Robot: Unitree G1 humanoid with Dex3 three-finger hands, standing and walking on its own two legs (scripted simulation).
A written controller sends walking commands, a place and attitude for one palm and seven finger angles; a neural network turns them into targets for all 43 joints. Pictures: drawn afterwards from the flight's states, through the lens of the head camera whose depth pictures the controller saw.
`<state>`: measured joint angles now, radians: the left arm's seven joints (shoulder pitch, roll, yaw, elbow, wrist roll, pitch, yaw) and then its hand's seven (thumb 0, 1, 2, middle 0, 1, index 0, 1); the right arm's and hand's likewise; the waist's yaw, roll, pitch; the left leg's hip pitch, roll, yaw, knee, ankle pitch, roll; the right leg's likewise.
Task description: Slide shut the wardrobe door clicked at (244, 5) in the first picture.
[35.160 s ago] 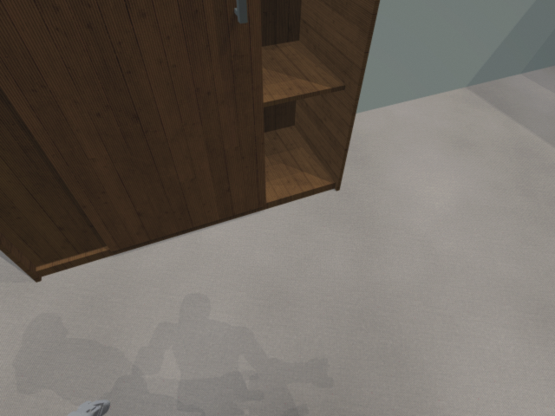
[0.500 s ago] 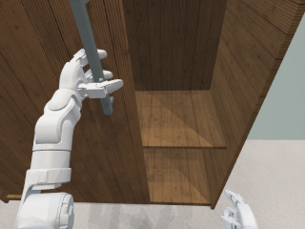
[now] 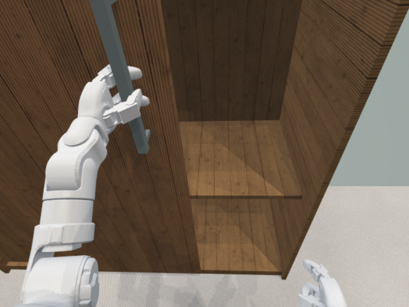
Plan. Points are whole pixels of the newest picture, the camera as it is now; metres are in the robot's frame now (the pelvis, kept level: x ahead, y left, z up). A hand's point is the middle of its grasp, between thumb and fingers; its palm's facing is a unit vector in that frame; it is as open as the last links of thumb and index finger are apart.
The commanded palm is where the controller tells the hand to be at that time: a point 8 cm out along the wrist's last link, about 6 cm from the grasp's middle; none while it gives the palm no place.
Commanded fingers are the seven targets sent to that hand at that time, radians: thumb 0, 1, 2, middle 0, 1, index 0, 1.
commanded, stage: grip the handle and tug to test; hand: left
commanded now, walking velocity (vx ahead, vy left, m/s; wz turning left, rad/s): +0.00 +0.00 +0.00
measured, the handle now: (129, 84) +0.44 +0.16 +0.26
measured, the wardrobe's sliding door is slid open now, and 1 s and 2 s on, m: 0.38 0.38 0.33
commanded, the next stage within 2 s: tug the door sideways, standing still in 0.52 s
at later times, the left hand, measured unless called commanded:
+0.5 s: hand (134, 107) +0.38 +0.14 +0.25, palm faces +0.01 -1.00 -0.02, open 6.1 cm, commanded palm +0.33 +0.20 +0.24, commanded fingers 0.00 0.90 0.90 -0.45 -1.40 -0.45 -1.40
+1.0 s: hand (137, 106) +0.38 +0.13 +0.25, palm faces +0.09 -0.99 -0.04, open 5.9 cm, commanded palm +0.36 +0.14 +0.24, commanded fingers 0.00 0.90 0.90 -0.45 -1.40 -0.45 -1.40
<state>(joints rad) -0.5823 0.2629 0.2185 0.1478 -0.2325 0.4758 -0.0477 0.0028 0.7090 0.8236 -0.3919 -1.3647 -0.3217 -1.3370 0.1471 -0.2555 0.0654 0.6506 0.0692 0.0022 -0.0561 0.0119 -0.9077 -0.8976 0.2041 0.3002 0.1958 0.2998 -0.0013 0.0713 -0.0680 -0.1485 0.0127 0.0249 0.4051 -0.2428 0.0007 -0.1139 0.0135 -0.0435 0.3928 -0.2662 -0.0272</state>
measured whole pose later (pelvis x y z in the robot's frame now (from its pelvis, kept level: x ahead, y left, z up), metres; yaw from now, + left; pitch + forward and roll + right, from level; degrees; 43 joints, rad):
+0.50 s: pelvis +0.01 +0.00 +0.00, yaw -2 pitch +1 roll +0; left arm -0.46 0.28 0.27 0.00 -0.24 0.49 -0.05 -0.01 0.75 0.78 -0.36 -1.37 -0.26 -1.32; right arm 0.15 -0.26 0.06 0.61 0.07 0.01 -0.04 0.01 -0.91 -0.90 0.20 0.30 0.20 0.30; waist -0.03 0.08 -0.09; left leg -0.15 0.02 0.05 0.40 -0.26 0.00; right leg -0.13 0.02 -0.02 0.40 -0.27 -0.03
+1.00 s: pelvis +0.02 +0.01 +0.00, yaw +3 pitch +0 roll +0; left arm -0.57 0.13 0.11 -0.02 -0.16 0.55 0.05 -0.01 0.74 0.85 -0.37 -1.39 -0.27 -1.37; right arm 0.07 -0.24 0.05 0.65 0.05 0.00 -0.02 0.01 -0.91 -0.90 0.20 0.30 0.19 0.30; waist 0.06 0.07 -0.07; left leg -0.16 -0.02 -0.03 0.46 -0.29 0.01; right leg -0.11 -0.01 -0.09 0.44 -0.32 -0.02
